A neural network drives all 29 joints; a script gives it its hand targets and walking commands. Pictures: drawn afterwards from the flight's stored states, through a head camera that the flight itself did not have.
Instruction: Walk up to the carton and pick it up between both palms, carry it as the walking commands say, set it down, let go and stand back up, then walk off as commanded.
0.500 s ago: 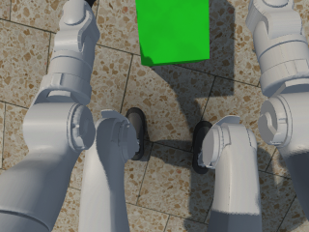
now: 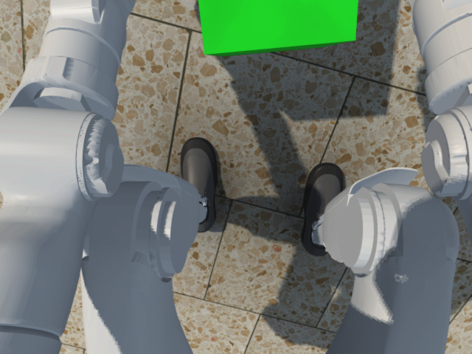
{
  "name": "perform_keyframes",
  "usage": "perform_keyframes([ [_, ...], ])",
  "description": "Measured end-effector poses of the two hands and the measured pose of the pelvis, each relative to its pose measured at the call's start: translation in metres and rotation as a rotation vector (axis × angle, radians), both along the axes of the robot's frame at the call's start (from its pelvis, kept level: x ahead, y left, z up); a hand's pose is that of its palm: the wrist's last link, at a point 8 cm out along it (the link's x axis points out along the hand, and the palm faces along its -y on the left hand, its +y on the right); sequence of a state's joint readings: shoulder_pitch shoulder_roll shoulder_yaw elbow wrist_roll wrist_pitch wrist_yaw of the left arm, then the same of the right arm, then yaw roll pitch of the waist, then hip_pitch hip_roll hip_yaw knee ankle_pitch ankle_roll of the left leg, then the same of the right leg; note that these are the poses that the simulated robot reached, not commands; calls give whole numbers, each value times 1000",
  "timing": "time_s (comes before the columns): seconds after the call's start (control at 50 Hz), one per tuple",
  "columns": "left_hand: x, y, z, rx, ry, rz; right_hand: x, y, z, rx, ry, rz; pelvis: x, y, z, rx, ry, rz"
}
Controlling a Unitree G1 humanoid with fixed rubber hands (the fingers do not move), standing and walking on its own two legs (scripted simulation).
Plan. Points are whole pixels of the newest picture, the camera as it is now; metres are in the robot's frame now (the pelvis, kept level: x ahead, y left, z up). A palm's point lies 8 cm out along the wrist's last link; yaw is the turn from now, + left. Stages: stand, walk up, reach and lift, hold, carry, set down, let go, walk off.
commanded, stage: reach and lift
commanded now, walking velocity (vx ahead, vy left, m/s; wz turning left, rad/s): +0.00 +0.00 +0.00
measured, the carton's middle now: out of the picture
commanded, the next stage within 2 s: none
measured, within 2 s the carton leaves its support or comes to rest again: leaves its support in 1.50 s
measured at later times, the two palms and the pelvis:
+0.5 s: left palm out of the picture +0.55 +0.18 -0.18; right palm out of the picture +0.57 -0.12 -0.19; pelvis +0.00 +0.00 +0.00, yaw +0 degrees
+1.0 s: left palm out of the picture +0.57 +0.16 -0.18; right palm out of the picture +0.57 -0.11 -0.19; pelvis +0.01 +0.00 -0.01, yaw -1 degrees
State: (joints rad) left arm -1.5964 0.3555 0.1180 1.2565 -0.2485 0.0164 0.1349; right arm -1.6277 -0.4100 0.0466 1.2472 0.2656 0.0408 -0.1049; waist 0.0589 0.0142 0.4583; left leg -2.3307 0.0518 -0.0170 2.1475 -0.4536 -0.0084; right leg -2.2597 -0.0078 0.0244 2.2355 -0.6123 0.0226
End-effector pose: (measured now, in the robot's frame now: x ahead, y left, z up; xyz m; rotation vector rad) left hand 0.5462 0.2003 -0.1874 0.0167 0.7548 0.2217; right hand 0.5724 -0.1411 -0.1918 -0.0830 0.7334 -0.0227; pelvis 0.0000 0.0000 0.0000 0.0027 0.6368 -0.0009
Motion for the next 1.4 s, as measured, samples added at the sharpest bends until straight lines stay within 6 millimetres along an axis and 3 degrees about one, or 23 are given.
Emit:
perform_keyframes([
  [0.16, 8, -4, -2, 4, -11, -6, 1, 0, -8, 11, -21, 12, 1, 1, -9, 2, -29, -3],
  [0.46, 5, -14, 4, -25, -14, -22, 3, 16, 5, 18, -14, 49, 1, -2, -1, 3, -20, -3],
  [0.72, 14, -45, 5, -53, -22, -92, 1, 25, 4, 22, -20, 65, 0, 1, 3, -3, -43, -5],
  [1.1, 24, -38, 8, -54, 21, -118, 2, 27, 2, 77, 10, 112, 12, 0, -10, 12, -33, -35],
  [1.4, 23, -39, 11, -64, 27, -114, -1, 28, 3, 80, 24, 89, 16, 0, -9, 15, -14, -46],
])
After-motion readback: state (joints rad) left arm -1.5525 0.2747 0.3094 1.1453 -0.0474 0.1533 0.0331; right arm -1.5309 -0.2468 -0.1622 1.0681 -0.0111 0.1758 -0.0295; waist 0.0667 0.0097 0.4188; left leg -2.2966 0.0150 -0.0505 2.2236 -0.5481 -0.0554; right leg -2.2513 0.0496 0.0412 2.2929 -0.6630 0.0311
